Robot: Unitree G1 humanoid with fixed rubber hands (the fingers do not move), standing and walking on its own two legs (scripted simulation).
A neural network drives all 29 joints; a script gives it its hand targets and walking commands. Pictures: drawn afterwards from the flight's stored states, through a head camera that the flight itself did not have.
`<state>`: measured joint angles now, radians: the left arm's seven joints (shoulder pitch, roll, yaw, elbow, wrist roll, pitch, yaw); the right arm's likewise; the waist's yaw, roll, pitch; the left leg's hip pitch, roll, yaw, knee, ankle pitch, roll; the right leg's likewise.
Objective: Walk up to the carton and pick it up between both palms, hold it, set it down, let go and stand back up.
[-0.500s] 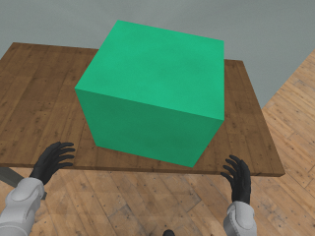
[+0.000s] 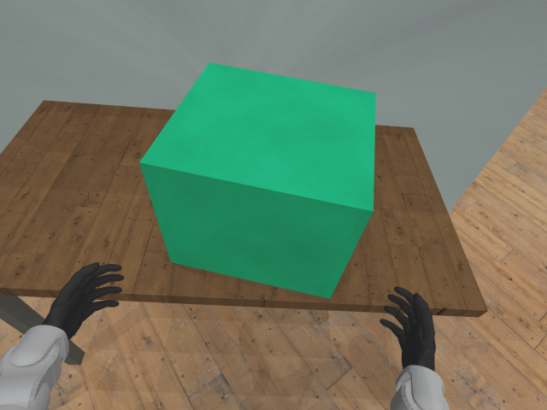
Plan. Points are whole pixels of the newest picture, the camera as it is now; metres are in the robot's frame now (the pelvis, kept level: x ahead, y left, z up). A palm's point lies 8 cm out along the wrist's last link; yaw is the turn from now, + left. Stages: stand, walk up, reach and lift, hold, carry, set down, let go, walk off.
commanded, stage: set down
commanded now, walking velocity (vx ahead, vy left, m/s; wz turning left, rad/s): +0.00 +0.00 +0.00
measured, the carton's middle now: (269, 180) +0.52 -0.01 +0.02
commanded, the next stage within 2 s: let go in 1.86 s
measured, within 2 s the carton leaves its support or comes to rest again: neither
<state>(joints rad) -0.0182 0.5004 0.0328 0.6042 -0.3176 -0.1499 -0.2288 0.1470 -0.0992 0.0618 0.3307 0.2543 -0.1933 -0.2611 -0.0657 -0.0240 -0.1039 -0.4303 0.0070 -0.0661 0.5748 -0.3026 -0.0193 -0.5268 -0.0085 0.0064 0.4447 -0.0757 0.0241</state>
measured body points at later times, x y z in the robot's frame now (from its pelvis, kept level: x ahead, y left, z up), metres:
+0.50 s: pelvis +0.02 +0.01 +0.00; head +0.05 +0.03 +0.45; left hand +0.25 +0.29 -0.02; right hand +0.21 -0.20 -0.02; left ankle -0.01 +0.13 -0.73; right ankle +0.08 -0.13 -0.73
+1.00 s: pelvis +0.01 +0.00 +0.00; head +0.03 +0.02 +0.45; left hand +0.23 +0.28 -0.04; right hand +0.20 -0.21 -0.03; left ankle -0.01 +0.13 -0.73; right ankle +0.08 -0.13 -0.73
